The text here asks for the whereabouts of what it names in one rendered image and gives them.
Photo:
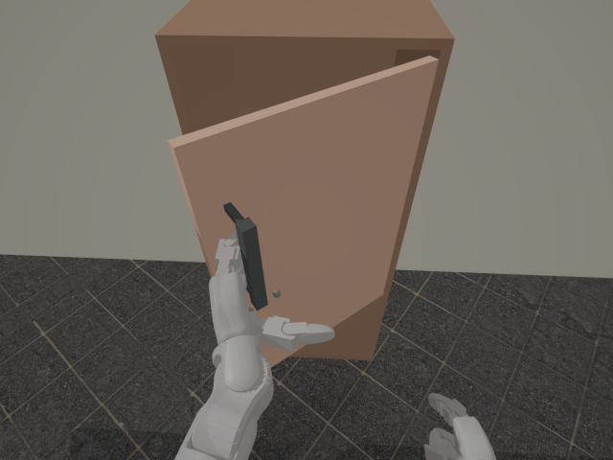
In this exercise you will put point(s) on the robot left forearm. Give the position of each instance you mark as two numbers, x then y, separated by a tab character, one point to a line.
225	427

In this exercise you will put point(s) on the robot right hand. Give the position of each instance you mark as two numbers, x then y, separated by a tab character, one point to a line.
469	441

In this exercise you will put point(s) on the handle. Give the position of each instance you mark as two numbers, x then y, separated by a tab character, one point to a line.
251	256

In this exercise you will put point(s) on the robot left hand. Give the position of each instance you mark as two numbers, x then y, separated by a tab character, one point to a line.
230	311

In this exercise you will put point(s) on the cupboard door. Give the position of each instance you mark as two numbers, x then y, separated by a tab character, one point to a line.
324	177

